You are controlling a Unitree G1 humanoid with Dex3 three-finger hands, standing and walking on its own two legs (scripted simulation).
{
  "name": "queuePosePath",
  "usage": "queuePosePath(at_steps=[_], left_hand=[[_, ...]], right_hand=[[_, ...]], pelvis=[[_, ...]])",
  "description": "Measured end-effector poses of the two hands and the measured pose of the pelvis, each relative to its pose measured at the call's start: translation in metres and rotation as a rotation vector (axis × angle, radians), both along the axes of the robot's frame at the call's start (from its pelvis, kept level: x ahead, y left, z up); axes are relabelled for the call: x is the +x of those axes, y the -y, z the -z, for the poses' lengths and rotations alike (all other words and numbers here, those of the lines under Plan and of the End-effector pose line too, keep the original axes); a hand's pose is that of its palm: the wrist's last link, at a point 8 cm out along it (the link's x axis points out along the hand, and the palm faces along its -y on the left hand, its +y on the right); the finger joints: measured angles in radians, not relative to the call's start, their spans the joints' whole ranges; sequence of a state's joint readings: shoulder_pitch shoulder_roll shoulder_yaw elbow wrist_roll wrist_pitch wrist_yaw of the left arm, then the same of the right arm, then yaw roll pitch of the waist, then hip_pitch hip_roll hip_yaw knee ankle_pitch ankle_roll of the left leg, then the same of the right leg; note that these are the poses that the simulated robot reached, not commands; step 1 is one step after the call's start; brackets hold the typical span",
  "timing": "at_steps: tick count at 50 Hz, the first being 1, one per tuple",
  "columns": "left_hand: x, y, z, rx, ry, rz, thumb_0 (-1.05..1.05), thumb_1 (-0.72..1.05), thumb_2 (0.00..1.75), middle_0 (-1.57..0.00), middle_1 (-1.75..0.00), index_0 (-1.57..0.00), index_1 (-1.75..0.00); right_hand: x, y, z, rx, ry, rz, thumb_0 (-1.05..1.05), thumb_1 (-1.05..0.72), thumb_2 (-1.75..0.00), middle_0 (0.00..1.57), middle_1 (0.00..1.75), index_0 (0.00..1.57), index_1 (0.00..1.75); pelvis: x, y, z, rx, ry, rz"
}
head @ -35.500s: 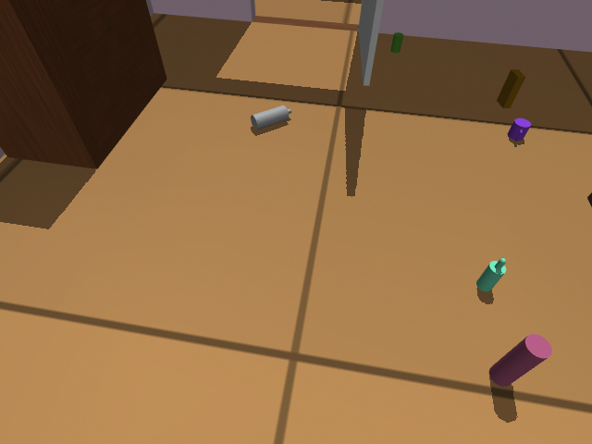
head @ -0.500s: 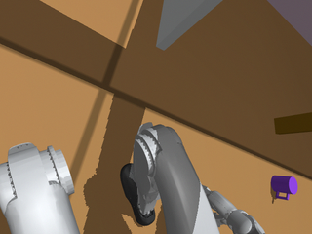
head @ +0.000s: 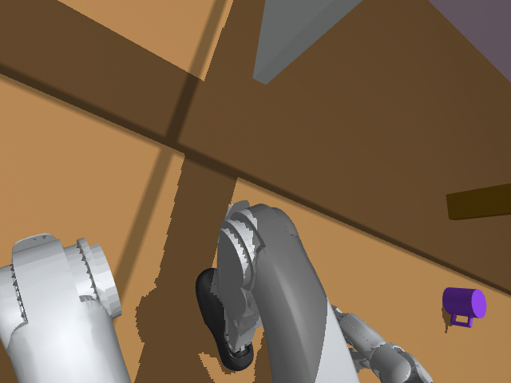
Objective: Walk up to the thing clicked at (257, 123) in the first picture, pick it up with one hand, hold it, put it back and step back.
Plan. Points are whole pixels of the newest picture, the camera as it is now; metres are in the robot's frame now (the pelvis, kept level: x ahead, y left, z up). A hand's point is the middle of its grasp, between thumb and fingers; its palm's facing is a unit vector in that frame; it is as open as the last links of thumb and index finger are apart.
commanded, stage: close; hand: left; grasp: from above
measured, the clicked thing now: out of the picture +0.39 +0.41 -0.25
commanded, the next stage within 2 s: settle in 0.30 s
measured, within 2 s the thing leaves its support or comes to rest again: leaves its support in 0.72 s
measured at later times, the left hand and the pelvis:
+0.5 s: hand out of the picture +0.37 +0.42 -0.22, palm faces -0.38 -0.22 -0.90, open 10.8 cm; pelvis +0.00 +0.00 +0.00, yaw +0 degrees
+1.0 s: hand out of the picture +0.37 +0.43 -0.15, palm faces -0.37 -0.17 -0.92, open 10.7 cm; pelvis +0.00 +0.00 +0.02, yaw +3 degrees
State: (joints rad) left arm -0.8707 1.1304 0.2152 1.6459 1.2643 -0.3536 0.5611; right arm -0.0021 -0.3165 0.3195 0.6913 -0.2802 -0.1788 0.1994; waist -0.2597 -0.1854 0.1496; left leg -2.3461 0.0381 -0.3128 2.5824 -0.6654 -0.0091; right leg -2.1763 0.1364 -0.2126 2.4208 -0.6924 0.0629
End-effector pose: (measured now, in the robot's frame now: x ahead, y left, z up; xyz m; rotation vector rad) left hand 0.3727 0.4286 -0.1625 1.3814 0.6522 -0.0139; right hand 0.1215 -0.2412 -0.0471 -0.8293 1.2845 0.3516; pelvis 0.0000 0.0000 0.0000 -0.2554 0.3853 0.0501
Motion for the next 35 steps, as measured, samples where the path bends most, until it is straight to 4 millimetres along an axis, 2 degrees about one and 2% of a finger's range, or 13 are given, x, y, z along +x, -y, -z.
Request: queuePosePath(at_steps=[17, 35], left_hand=[[0.0023, -0.0001, -0.0018, 0.002, -0.003, -0.005, 0.01, -0.08, 0.50, -0.55, -0.65, -0.59, -0.64], [0.0043, 0.0029, -0.0068, -0.004, -0.003, 0.013, 0.01, -0.11, 0.48, -0.63, -0.58, -0.67, -0.57]], right_hand=[[-0.0037, -0.0007, 0.0003, 0.004, -0.003, 0.016, 0.00, -0.89, -0.89, 0.20, 0.30, 0.20, 0.30], [0.0042, 0.0040, 0.0010, 0.005, 0.000, 0.035, 0.00, -0.90, -0.89, 0.20, 0.30, 0.21, 0.30]], pelvis=[[0.0001, -0.0004, -0.0008, -0.001, -0.004, 0.001], [0.0025, 0.0015, -0.0039, 0.003, -0.027, -0.007]])
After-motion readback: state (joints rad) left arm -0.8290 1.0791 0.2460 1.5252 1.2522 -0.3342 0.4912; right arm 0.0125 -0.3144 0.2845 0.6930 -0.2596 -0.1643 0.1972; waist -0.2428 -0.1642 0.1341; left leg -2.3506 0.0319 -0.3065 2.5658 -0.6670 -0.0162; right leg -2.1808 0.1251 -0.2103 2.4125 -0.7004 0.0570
